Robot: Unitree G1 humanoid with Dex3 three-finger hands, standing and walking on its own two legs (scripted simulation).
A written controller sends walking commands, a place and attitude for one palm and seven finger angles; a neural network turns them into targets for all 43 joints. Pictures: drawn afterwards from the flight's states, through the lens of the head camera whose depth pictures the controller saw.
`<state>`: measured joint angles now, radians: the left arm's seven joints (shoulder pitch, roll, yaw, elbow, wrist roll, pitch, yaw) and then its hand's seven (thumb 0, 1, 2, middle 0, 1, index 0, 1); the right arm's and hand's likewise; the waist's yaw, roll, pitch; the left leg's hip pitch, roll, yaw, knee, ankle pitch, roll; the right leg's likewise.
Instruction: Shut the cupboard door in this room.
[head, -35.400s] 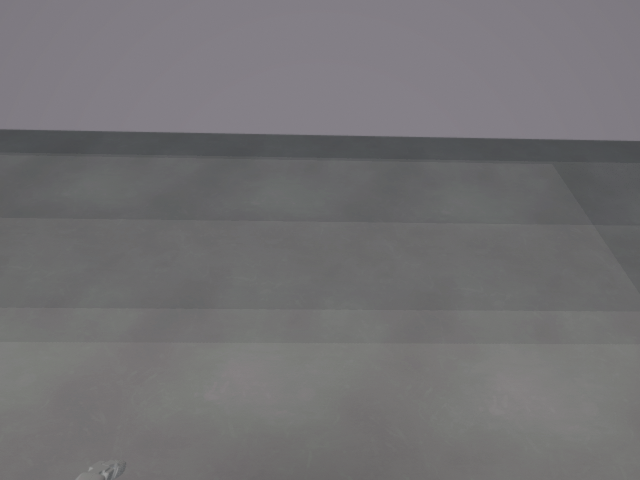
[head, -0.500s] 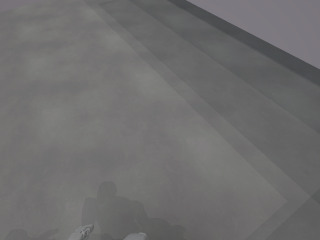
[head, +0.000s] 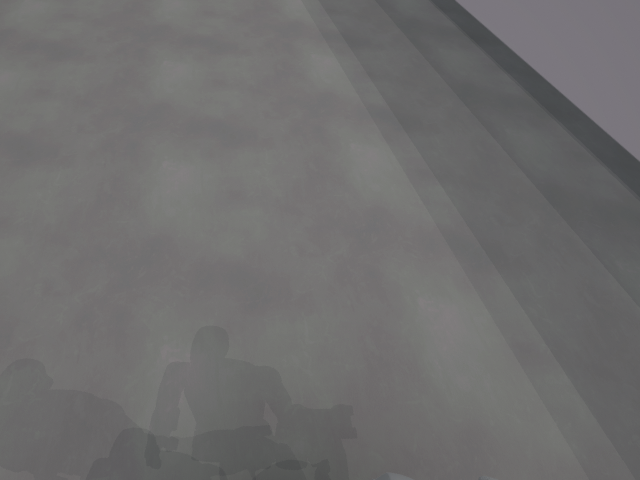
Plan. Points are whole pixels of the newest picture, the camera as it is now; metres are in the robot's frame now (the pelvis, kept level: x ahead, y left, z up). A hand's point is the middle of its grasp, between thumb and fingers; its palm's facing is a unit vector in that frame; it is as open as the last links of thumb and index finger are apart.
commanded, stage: turn or walk to find it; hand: left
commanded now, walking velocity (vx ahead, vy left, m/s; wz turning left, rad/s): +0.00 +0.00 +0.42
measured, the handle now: out of the picture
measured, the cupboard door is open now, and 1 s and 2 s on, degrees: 96 96 96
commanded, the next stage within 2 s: none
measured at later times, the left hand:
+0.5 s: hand out of the picture +0.04 +0.16 -0.14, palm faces +0.22 -0.94 -0.27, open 7.4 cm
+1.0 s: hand out of the picture -0.09 +0.21 -0.17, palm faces +0.46 -0.85 -0.25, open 7.4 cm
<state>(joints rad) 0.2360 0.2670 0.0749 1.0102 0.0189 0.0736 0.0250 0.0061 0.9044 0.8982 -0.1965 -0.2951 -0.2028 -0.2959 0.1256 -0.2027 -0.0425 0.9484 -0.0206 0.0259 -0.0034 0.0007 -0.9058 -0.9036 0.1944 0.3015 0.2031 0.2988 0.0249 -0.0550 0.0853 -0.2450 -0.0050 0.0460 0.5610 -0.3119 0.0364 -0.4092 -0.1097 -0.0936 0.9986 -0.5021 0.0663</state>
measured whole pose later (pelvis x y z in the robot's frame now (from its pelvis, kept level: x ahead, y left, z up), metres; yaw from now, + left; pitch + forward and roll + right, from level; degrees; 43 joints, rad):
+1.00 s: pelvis -0.03 +0.00 +0.01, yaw +25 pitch +0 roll -1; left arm 0.21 0.26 0.07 1.00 0.02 0.06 0.01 0.01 0.91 0.90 -0.19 -0.29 -0.20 -0.30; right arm 0.13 -0.19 -0.04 0.95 -0.02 0.02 -0.01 0.00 -0.90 -0.90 0.20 0.30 0.21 0.30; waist 0.02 -0.04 0.08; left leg -0.22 -0.02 0.01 0.48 -0.26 0.04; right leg -0.45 -0.09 -0.06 1.04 -0.44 0.09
